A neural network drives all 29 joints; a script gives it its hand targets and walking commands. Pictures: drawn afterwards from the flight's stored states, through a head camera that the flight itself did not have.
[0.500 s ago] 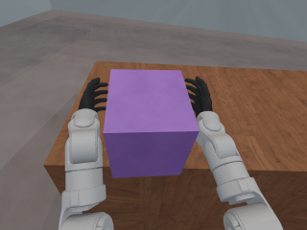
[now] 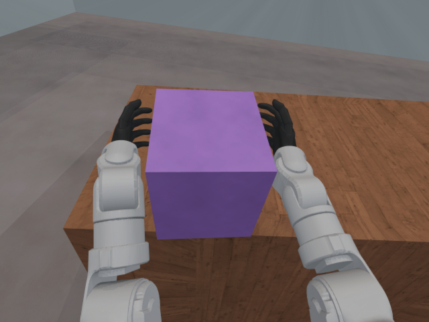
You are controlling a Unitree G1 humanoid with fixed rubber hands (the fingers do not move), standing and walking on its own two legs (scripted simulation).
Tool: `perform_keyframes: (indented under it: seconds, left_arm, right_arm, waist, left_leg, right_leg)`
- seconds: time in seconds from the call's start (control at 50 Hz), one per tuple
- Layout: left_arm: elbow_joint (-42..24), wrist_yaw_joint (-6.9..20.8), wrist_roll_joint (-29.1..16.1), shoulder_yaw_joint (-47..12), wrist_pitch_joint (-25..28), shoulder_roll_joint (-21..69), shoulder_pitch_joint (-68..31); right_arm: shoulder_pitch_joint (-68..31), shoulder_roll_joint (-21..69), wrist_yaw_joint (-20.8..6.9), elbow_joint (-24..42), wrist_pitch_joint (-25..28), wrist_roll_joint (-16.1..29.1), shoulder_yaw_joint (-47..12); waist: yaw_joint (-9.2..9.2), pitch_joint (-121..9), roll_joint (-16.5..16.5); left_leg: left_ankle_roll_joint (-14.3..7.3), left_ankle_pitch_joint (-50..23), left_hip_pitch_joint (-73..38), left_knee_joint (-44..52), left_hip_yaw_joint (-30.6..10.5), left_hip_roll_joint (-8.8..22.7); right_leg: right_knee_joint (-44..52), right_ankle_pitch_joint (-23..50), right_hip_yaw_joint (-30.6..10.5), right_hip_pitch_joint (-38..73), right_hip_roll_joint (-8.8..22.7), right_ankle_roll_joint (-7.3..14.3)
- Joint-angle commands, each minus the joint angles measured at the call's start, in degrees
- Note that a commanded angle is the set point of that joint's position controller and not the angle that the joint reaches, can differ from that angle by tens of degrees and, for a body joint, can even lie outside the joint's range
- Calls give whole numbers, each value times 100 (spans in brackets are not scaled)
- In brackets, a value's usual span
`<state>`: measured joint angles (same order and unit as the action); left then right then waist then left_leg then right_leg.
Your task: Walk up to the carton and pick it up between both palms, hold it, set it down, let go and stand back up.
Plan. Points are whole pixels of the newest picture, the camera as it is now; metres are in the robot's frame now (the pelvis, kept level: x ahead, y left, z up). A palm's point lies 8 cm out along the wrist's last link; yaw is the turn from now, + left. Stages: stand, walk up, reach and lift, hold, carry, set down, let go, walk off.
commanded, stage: hold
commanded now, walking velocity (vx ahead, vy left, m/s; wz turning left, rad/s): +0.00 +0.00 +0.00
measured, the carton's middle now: (205, 165) +0.37 +0.01 +0.14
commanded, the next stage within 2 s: set down in 1.12 s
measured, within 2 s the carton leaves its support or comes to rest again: neither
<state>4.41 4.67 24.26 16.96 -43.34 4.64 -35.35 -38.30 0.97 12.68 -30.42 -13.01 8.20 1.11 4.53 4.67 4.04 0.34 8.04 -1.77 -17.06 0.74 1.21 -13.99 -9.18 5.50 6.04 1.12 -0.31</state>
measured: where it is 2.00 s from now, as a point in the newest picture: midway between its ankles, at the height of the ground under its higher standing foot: outside the picture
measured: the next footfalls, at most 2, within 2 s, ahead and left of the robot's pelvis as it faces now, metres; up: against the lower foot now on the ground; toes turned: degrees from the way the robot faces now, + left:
none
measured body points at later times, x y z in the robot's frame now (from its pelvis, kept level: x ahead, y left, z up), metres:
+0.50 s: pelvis -0.01 +0.00 +0.00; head -0.05 +0.02 +0.45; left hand +0.36 +0.14 +0.19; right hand +0.36 -0.14 +0.19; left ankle +0.03 +0.12 -0.75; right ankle +0.00 -0.12 -0.75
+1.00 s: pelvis +0.01 +0.00 +0.00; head -0.04 +0.03 +0.45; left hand +0.36 +0.15 +0.18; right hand +0.36 -0.13 +0.18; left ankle +0.03 +0.12 -0.75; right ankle +0.00 -0.12 -0.75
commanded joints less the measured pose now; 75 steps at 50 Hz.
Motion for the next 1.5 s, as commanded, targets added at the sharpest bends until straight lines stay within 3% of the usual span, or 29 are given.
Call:
perform_keyframes:
  seconds: [0.0,0.08,0.2,0.32,0.38,0.52,0.68,0.78,0.84,0.94,1.02,1.08,1.1,1.16,1.22,1.3,1.42,1.48]
  left_arm:
    - [-644,651,-852,-2553,303,2925,-2971]
    - [-977,621,-980,-2868,318,2998,-2705]
    - [-1328,548,-1059,-3102,369,3003,-2537]
    - [-815,552,-922,-2812,313,2851,-2907]
    - [-779,532,-991,-2858,386,2947,-3084]
    - [-193,556,-846,-2367,386,2754,-3325]
    - [-199,659,-742,-2210,319,2795,-3068]
    - [-729,685,-862,-2539,313,2867,-2869]
    - [-983,671,-916,-2759,299,2990,-2772]
    - [-1363,581,-1076,-3069,356,2995,-2609]
    - [-1223,528,-1037,-3029,342,2899,-2708]
    - [-855,530,-934,-2848,335,2869,-3030]
    - [-766,519,-931,-2807,350,2901,-3146]
    - [-584,536,-842,-2692,462,2977,-3297]
    - [-72,588,-690,-2369,542,2923,-3237]
    - [681,795,-388,-1727,729,2680,-3091]
    - [494,826,-343,-1829,1335,2639,-2896]
    - [499,842,-355,-1849,1552,2599,-2520]
  right_arm:
    - [-3878,2985,-385,1820,404,419,-2137]
    - [-3643,2988,-308,2161,391,575,-2388]
    - [-3540,2982,-270,2444,337,694,-2622]
    - [-3750,3008,-369,2078,245,468,-2269]
    - [-3853,3119,-430,2055,289,403,-2208]
    - [-4262,3073,-531,1587,315,231,-1838]
    - [-3996,2988,-443,1379,345,279,-1900]
    - [-3705,3044,-333,1753,341,486,-2264]
    - [-3579,2991,-285,2002,327,605,-2363]
    - [-3498,3046,-239,2411,306,716,-2632]
    - [-3561,2947,-302,2326,273,645,-2539]
    - [-3763,3003,-389,2000,235,456,-2242]
    - [-3896,3049,-437,1952,248,421,-2143]
    - [-4201,3089,-563,2206,494,198,-1962]
    - [-4267,3005,-625,1800,642,-109,-1609]
    - [-4192,2818,-761,1032,986,-652,-984]
    - [-3856,2671,-778,781,1751,-863,-917]
    - [-3567,2480,-724,805,2039,-875,-1076]
  waist:
    - [100,-1997,-481]
    - [209,-2132,-591]
    - [146,-2128,-554]
    - [70,-1683,-433]
    - [63,-1900,-487]
    - [-69,-1795,-325]
    - [48,-1811,-365]
    - [161,-2065,-491]
    - [216,-1979,-642]
    - [212,-2103,-614]
    - [135,-1908,-584]
    - [127,-1631,-507]
    - [40,-1609,-490]
    - [-58,-2029,-437]
    - [-35,-1731,-331]
    - [-146,-1034,-136]
    - [-137,-1486,-387]
    - [-106,-1598,-342]
  left_leg:
    - [70,-1654,-811,-112,267,-336]
    - [209,-2316,-1066,-306,174,-320]
    - [251,-2420,-1117,-351,140,-292]
    - [52,-1018,-599,21,238,-265]
    - [14,-868,-613,58,258,-276]
    - [-172,-221,-407,252,338,-290]
    - [-65,-1064,-681,71,334,-311]
    - [119,-1966,-944,-180,272,-334]
    - [219,-2342,-1049,-279,198,-324]
    - [282,-2585,-1110,-399,129,-303]
    - [221,-1918,-904,-218,186,-268]
    - [76,-865,-545,36,232,-244]
    - [25,-630,-458,108,259,-231]
    - [-136,-118,-488,228,268,-256]
    - [-176,234,-453,316,331,-229]
    - [-266,762,-179,516,439,-204]
    - [-114,-585,-594,253,454,-221]
    - [-59,-1172,-684,156,409,-213]
  right_leg:
    - [69,1081,214,182,-420,-181]
    - [5,1643,197,296,-453,-194]
    - [-1,1756,205,171,-460,-199]
    - [177,529,157,-131,-345,-154]
    - [156,409,169,-127,-347,-168]
    - [212,-143,112,-223,-290,-186]
    - [151,586,165,35,-376,-200]
    - [37,1526,188,328,-424,-233]
    - [14,1729,205,326,-456,-205]
    - [-21,1859,201,247,-456,-189]
    - [75,1209,174,33,-421,-161]
    - [187,305,144,-192,-357,-137]
    - [204,53,141,-291,-318,-135]
    - [105,-32,204,-327,-266,-136]
    - [203,-351,231,-432,-229,-132]
    - [325,-979,273,-451,-148,-112]
    - [146,580,398,11,-190,-152]
    - [74,1292,385,305,-208,-191]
